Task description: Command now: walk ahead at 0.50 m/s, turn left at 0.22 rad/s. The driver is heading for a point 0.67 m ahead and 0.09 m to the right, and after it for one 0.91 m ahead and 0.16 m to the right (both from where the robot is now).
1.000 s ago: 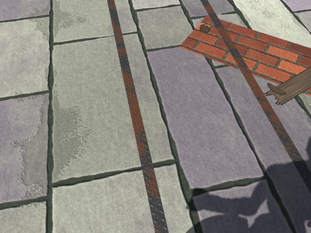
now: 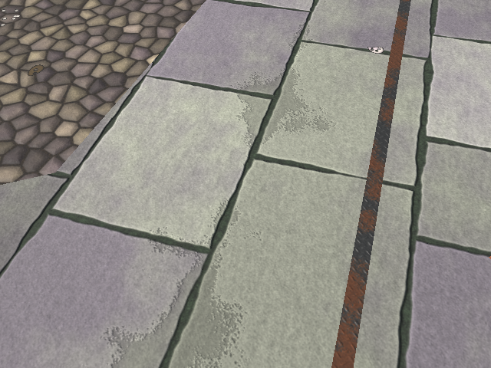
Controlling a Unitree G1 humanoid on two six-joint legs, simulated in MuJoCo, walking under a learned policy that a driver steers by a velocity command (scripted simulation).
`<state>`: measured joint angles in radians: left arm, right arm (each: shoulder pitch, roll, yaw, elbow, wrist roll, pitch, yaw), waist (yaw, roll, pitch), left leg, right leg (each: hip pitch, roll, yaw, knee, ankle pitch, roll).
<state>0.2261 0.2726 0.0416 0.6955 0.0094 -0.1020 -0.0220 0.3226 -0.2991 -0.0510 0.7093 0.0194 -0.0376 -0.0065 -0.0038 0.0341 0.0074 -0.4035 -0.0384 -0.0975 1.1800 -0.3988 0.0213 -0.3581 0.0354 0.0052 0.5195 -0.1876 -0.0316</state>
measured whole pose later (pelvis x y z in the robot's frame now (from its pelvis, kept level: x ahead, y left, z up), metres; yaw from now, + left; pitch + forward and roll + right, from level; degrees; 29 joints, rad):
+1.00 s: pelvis +0.50 -0.04 -0.01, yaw -20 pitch +1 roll +1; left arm 0.17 0.30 0.07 0.66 -0.02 -0.04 -0.04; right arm 0.25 -0.30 -0.06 0.79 0.02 -0.09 0.00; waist -0.01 0.00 0.07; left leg -0.32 0.05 0.00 1.20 -0.45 -0.01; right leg -0.43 0.06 -0.01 0.59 -0.19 -0.09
